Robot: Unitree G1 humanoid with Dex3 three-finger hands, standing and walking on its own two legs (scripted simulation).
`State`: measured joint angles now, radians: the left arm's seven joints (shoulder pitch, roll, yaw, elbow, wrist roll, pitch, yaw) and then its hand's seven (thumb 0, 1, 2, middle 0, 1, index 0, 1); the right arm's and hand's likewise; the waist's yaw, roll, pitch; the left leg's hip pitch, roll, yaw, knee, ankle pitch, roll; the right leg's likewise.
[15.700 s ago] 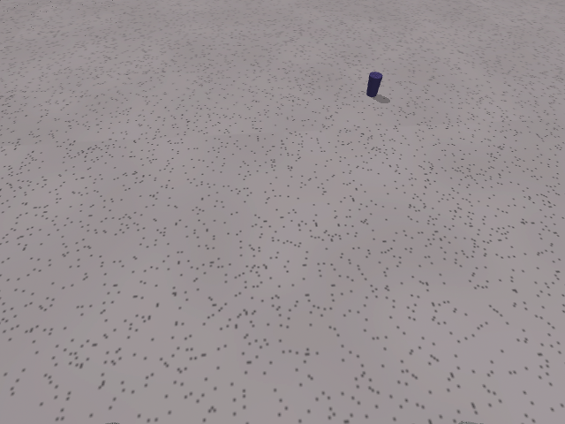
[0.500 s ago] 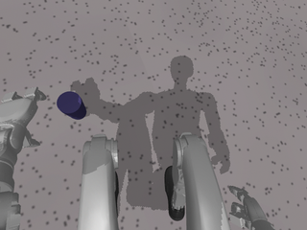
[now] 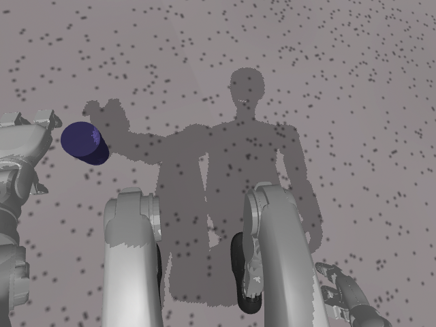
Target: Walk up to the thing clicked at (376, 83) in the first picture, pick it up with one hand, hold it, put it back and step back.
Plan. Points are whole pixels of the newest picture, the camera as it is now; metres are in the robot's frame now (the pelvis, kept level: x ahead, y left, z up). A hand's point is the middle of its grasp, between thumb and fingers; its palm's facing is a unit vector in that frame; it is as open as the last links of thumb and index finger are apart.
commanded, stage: rise first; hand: left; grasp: from above
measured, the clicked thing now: (89, 147) +0.45 +0.29 -0.29
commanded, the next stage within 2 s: approach in 0.52 s
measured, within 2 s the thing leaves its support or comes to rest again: neither
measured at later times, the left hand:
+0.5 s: hand (48, 157) +0.40 +0.33 -0.18, palm faces -0.45 -0.08 -0.89, open 14.1 cm
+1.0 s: hand (88, 128) +0.47 +0.26 -0.19, palm faces -0.37 -0.06 -0.93, open 14.0 cm
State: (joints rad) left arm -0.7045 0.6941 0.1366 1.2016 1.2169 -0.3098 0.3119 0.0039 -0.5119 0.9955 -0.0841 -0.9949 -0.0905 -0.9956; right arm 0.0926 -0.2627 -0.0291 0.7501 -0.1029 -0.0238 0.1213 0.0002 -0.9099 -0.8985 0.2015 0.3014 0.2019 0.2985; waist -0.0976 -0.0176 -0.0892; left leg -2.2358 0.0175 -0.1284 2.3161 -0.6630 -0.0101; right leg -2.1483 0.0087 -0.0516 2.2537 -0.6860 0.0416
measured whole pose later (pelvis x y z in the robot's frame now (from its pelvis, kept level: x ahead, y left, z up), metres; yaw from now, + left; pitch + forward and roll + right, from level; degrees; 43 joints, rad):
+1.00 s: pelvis +0.00 +0.00 -0.03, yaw -1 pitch +34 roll -7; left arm -0.96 0.66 0.07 1.45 1.31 -0.21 0.49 0.00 -0.52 0.98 -0.08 -1.07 -0.09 -1.06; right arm 0.11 -0.25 0.02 0.79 -0.16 -0.07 0.13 0.00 -0.92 -0.90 0.20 0.30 0.20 0.30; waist -0.22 -0.03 -0.07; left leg -2.32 0.02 -0.14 2.39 -0.67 -0.02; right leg -2.24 0.02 -0.06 2.32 -0.68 0.04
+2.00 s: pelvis +0.01 +0.00 -0.05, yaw -3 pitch +31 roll -9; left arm -0.98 0.81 0.13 1.66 1.25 -0.22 0.48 -0.02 -0.60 0.98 -0.07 -1.01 -0.08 -1.01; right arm 0.11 -0.27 0.13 0.77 -0.22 -0.12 0.20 0.00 -0.90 -0.90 0.20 0.30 0.20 0.30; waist -0.27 -0.03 0.03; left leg -2.36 0.02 -0.18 2.49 -0.69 -0.01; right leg -2.27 0.04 -0.08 2.40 -0.69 0.06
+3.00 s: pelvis +0.00 +0.00 -0.06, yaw -5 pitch +29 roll -11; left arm -0.98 0.87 0.09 1.72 1.27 -0.30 0.56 -0.01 -0.60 1.05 -0.10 -1.09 -0.10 -1.09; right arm 0.11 -0.30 0.18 0.77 -0.27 -0.17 0.23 0.00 -0.91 -0.90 0.20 0.30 0.20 0.30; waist -0.27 -0.06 0.03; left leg -2.35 0.01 -0.22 2.53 -0.69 -0.02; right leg -2.25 0.05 -0.11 2.41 -0.68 0.06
